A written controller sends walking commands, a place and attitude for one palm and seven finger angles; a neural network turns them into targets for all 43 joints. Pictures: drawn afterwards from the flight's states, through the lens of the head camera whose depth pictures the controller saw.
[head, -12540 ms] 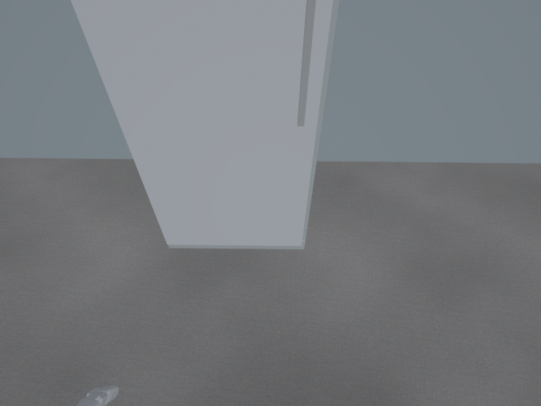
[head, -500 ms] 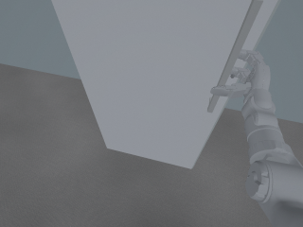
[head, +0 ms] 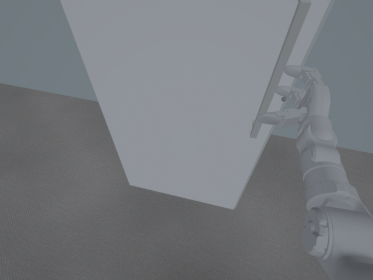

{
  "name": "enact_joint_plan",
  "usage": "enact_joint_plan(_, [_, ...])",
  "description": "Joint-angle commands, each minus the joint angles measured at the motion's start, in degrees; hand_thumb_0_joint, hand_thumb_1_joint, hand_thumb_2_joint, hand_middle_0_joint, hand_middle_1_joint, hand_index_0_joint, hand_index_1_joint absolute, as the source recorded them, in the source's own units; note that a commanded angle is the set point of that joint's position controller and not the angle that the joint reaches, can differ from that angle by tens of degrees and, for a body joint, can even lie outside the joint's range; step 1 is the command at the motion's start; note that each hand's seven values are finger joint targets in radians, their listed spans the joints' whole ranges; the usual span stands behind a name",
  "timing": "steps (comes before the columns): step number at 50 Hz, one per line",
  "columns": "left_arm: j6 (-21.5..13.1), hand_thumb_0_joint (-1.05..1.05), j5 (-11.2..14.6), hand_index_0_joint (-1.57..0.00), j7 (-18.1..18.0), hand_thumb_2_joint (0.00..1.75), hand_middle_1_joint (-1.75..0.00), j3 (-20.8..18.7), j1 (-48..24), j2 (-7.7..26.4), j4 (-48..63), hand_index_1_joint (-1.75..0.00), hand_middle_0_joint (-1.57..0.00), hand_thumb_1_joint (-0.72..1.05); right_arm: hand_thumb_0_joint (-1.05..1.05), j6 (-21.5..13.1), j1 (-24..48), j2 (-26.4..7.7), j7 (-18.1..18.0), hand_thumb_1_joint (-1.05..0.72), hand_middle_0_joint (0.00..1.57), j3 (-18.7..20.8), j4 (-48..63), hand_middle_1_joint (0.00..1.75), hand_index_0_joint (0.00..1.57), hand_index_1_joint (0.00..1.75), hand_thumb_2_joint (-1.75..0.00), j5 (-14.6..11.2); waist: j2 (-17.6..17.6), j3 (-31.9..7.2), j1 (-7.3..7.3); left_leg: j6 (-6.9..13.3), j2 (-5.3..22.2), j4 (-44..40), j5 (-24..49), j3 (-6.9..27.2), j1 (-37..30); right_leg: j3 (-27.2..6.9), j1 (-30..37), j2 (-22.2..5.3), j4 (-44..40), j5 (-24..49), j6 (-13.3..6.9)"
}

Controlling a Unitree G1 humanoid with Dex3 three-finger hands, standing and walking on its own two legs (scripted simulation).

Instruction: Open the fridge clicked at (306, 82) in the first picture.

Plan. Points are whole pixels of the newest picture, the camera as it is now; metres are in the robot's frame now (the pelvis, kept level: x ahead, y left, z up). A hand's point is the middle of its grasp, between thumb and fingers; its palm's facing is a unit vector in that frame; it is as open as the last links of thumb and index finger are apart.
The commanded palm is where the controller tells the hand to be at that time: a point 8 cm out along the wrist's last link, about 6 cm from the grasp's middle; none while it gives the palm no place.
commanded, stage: slide the fingers in behind the handle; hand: right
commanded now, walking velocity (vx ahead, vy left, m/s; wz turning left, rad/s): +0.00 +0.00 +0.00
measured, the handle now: (272, 80) +0.54 -0.12 +0.16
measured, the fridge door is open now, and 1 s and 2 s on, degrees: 0 0 0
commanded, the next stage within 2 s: grip the handle and tug to test in 1.36 s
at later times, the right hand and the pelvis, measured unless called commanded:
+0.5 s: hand (271, 96) +0.48 -0.11 +0.16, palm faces +0.10 +1.00 +0.02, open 14.0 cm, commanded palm +0.44 -0.16 +0.16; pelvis +0.00 +0.00 +0.00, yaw +0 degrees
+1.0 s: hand (268, 96) +0.47 -0.10 +0.16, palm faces +0.10 +0.99 +0.02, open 14.3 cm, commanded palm +0.44 -0.14 +0.16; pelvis +0.01 +0.01 +0.00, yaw -1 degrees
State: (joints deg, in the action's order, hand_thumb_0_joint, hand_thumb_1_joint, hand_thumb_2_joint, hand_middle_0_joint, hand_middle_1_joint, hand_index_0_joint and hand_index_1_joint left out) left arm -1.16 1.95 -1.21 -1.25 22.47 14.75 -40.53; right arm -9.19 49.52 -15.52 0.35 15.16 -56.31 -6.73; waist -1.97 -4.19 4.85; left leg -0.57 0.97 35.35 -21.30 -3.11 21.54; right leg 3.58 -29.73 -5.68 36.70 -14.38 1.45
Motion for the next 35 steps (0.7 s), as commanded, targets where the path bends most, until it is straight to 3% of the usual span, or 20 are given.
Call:
enact_joint_plan(1, [-2.39,0.00,-0.14,-0.20,-0.62,0.90,-0.30,-2.63,1.20,7.56,5.19,-0.30,-0.20,0.90,0.00,-3.50,32.18,-9.02,-1.41,0.50,0.30,-0.60,15.89,1.20,0.30,1.20,-0.30,0.04,0.18,-18.75,0.88,0.73,-3.36,-5.06,19.59,0.37,3.34,-2.35,20.14,3.99,-2.10,11.89,-3.10])
enact_joint_plan(2, [-2.58,0.00,-0.11,-0.20,-0.54,0.90,-0.30,-2.57,0.97,7.39,5.07,-0.30,-0.20,0.90,0.00,-3.36,33.09,-7.85,-1.71,0.50,0.30,-1.96,15.95,1.20,0.30,1.20,-0.30,0.56,-1.25,-18.38,1.33,0.72,-3.31,-5.10,18.33,0.31,4.56,-2.45,20.77,3.93,-2.13,11.32,-2.94])
enact_joint_plan(3, [-2.62,0.00,-0.22,-0.20,-0.54,0.90,-0.30,-2.50,1.28,7.41,4.73,-0.30,-0.20,0.90,0.00,-3.31,33.55,-7.59,-2.30,0.50,0.30,-2.25,15.63,1.20,0.30,1.20,-0.30,0.88,0.21,-17.44,1.61,0.74,-3.31,-5.32,17.59,0.24,4.78,-2.69,20.49,3.86,-2.06,10.94,-3.04])
enact_joint_plan(7, [-2.95,0.00,-0.36,-0.20,-0.38,0.90,-0.30,-2.30,0.71,7.34,4.70,-0.30,-0.20,0.90,0.00,-2.59,32.58,-6.66,-3.65,0.50,0.30,-1.74,12.90,1.20,0.30,1.20,-0.30,0.76,1.08,-17.86,0.92,0.83,-3.24,-4.94,17.55,0.11,4.59,-2.85,20.07,3.95,-2.37,10.85,-2.76])
enact_joint_plan(9, [-2.76,0.00,-0.53,-0.20,-0.46,0.90,-0.30,-2.26,0.73,7.51,4.65,-0.30,-0.20,0.90,0.00,-2.60,32.33,-9.26,-4.13,0.50,0.30,0.59,12.28,1.20,0.30,1.20,-0.30,1.06,2.29,-19.19,0.38,0.75,-3.03,-4.52,19.30,0.34,2.88,-2.60,19.40,4.02,-2.29,11.98,-2.86])
enact_joint_plan(15, [-2.50,0.00,-0.73,-0.20,0.06,0.90,-0.30,-2.28,0.19,7.03,5.92,-0.30,-0.20,0.90,0.00,-2.77,29.79,-6.56,-4.51,0.50,0.30,-0.85,13.95,1.20,0.30,1.20,-0.30,1.69,2.59,-20.21,-0.17,0.74,-3.06,-3.88,23.32,0.38,1.20,-1.95,19.62,4.17,-1.90,14.96,-2.90])
enact_joint_plan(17, [-2.35,0.00,-0.69,-0.20,0.05,0.90,-0.30,-2.29,0.14,6.90,5.81,-0.30,-0.20,0.90,0.00,-2.34,30.17,-5.42,-4.51,0.50,0.30,-1.63,13.46,1.20,0.30,1.20,-0.30,1.39,3.98,-18.59,0.30,0.63,-3.16,-4.31,23.43,0.37,1.42,-1.82,19.05,4.18,-1.89,14.40,-3.01])
enact_joint_plan(19, [-2.13,0.00,-0.60,-0.20,-0.07,0.90,-0.30,-2.23,-0.07,7.06,6.00,-0.30,-0.20,0.90,0.00,-1.85,29.09,-6.50,-4.33,0.50,0.30,-0.64,12.67,1.20,0.30,1.20,-0.30,1.04,5.32,-17.44,0.09,0.45,-3.01,-4.85,23.48,0.78,0.38,-1.44,17.17,4.42,-2.17,12.95,-3.29])
enact_joint_plan(21, [-1.81,0.00,-0.66,-0.20,-0.26,0.90,-0.30,-2.39,-0.03,6.97,5.97,-0.30,-0.20,0.90,0.00,-1.92,30.35,-7.28,-4.19,0.50,0.30,-0.24,14.49,1.20,0.30,1.20,-0.30,1.10,4.51,-18.59,-0.17,0.56,-2.94,-4.56,24.83,0.86,-0.73,-1.33,17.67,4.58,-2.14,13.87,-3.26])
enact_joint_plan(24, [-2.25,0.00,-0.63,-0.20,-0.04,0.90,-0.30,-2.53,-0.45,6.38,6.19,-0.30,-0.20,0.90,0.00,-2.71,30.94,-4.54,-4.44,0.50,0.30,-2.65,19.46,1.20,0.30,1.20,-0.30,1.28,0.30,-21.62,-0.14,0.77,-3.04,-4.12,26.64,0.81,-0.37,-1.44,21.38,4.50,-1.61,17.00,-3.10])
enact_joint_plan(25, [-2.43,0.00,-0.61,-0.20,0.08,0.90,-0.30,-2.58,-0.29,6.34,6.04,-0.30,-0.20,0.90,0.00,-2.73,29.61,-4.09,-4.54,0.50,0.30,-2.53,19.72,1.20,0.30,1.20,-0.30,0.93,0.77,-21.82,-0.42,0.78,-3.16,-4.21,26.42,0.60,-0.25,-1.56,21.81,4.47,-1.53,17.09,-3.02])
enact_joint_plan(26, [-2.37,0.00,-0.61,-0.20,0.05,0.90,-0.30,-2.52,-0.27,6.45,5.76,-0.30,-0.20,0.90,0.00,-2.72,28.72,-4.93,-4.62,0.50,0.30,-1.97,19.67,1.20,0.30,1.20,-0.30,0.93,0.87,-21.42,-0.63,0.89,-3.19,-4.28,26.61,0.68,-0.60,-1.59,21.56,4.48,-1.60,17.22,-2.99])
enact_joint_plan(27, [-2.37,0.00,-0.59,-0.20,0.06,0.90,-0.30,-2.50,-0.55,6.38,5.87,-0.30,-0.20,0.90,0.00,-2.58,28.91,-3.62,-4.60,0.50,0.30,-3.17,20.39,1.20,0.30,1.20,-0.30,0.90,1.06,-21.00,-0.36,0.85,-3.21,-4.38,26.48,0.57,-0.59,-1.56,21.44,4.52,-1.82,16.93,-2.98])
enact_joint_plan(28, [-2.34,0.00,-0.70,-0.20,-0.01,0.90,-0.30,-2.57,-0.15,6.47,5.55,-0.30,-0.20,0.90,0.00,-2.24,29.17,-3.32,-4.76,0.50,0.30,-3.40,19.45,1.20,0.30,1.20,-0.30,0.91,3.61,-20.19,0.13,0.71,-3.21,-4.62,26.49,0.43,-1.15,-1.68,20.57,4.55,-1.89,16.60,-3.16])
enact_joint_plan(30, [-2.33,0.00,-0.48,-0.20,0.03,0.90,-0.30,-2.66,-0.71,6.59,5.59,-0.30,-0.20,0.90,0.00,-1.24,26.98,-4.08,-4.88,0.50,0.30,-2.32,18.92,1.20,0.30,1.20,-0.30,0.63,3.87,-19.24,-0.65,0.56,-3.14,-4.96,27.25,0.72,-1.64,-1.17,19.41,4.78,-2.22,15.86,-3.31])
enact_joint_plan(33, [-1.98,0.00,-0.57,-0.20,-0.26,0.90,-0.30,-2.52,-0.85,6.69,5.50,-0.30,-0.20,0.90,0.00,-0.48,27.31,-4.99,-4.95,0.50,0.30,-1.96,18.78,1.20,0.30,1.20,-0.30,0.83,4.85,-18.40,-0.46,0.39,-2.81,-5.50,27.84,1.05,-3.05,-0.83,18.40,5.08,-2.62,15.19,-3.52])
enact_joint_plan(35, [-2.03,0.00,-0.40,-0.20,-0.23,0.90,-0.30,-2.38,-1.32,6.42,5.65,-0.30,-0.20,0.90,0.00,-0.23,27.94,-2.94,-4.70,0.50,0.30,-3.67,18.18,1.20,0.30,1.20,-0.30,0.74,4.07,-17.29,-0.04,0.38,-2.87,-5.59,26.81,0.87,-1.54,-0.94,18.60,5.04,-2.84,14.46,-3.47])
